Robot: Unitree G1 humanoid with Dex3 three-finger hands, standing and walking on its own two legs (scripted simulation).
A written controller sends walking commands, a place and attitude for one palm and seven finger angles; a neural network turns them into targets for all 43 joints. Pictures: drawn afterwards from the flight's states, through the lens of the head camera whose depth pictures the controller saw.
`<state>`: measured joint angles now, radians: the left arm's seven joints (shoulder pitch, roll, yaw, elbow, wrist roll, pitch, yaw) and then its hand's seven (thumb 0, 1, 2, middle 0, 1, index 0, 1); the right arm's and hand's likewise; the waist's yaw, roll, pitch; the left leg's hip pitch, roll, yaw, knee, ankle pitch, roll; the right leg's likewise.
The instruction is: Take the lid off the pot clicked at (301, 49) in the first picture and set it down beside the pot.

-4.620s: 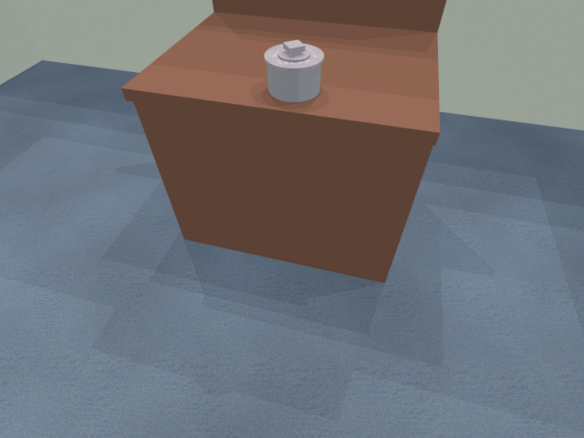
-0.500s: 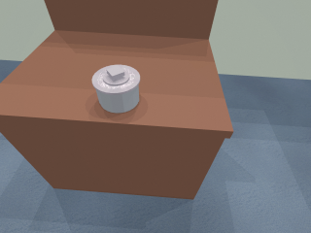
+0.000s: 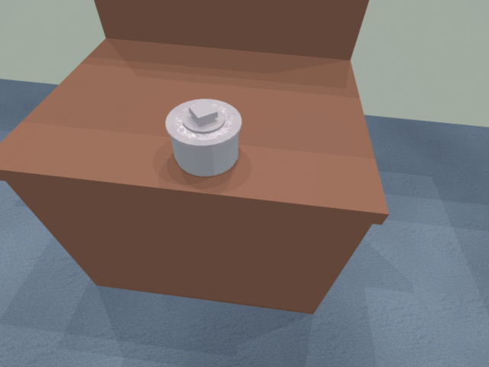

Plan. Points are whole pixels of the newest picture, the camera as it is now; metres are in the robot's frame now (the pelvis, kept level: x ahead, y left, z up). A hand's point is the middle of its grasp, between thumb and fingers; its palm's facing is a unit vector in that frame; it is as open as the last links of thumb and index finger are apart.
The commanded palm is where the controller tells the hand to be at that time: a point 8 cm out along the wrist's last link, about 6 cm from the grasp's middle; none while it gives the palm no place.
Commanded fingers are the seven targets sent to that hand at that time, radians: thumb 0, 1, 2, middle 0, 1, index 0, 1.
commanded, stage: look again from close up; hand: left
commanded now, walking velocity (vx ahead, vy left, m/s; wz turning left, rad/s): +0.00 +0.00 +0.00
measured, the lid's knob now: (203, 112) +0.57 +0.14 +0.10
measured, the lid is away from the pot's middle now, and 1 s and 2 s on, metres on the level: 0.00 0.00 0.00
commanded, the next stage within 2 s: shuffle to correct the standing spot in 0.22 s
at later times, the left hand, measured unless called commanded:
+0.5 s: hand out of the picture +0.03 +0.17 -0.17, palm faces +0.02 -0.98 -0.18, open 7.4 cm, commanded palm none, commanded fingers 0.00 0.90 0.90 -0.20 -0.30 -0.20 -0.30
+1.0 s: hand (159, 338) +0.20 +0.18 -0.16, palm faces +0.01 -0.98 -0.21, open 7.3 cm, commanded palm none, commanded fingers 0.00 0.90 0.90 -0.20 -0.30 -0.20 -0.30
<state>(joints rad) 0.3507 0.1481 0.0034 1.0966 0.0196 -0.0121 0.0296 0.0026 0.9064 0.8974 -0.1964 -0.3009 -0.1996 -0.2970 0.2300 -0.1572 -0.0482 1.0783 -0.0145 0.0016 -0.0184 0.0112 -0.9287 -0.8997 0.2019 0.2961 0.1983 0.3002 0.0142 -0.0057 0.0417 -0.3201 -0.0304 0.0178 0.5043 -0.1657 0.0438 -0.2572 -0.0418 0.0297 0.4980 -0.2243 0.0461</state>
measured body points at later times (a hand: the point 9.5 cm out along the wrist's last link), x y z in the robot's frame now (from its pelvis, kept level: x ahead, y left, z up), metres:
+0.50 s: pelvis +0.03 +0.00 +0.00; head +0.05 +0.00 +0.45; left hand +0.03 +0.22 -0.16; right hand +0.03 -0.23 -0.16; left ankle +0.07 +0.09 -0.73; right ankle +0.03 -0.16 -0.73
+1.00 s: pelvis +0.11 +0.01 +0.00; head +0.15 +0.00 +0.45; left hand +0.20 +0.23 -0.15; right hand +0.09 -0.20 -0.17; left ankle +0.09 +0.11 -0.72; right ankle +0.11 -0.11 -0.73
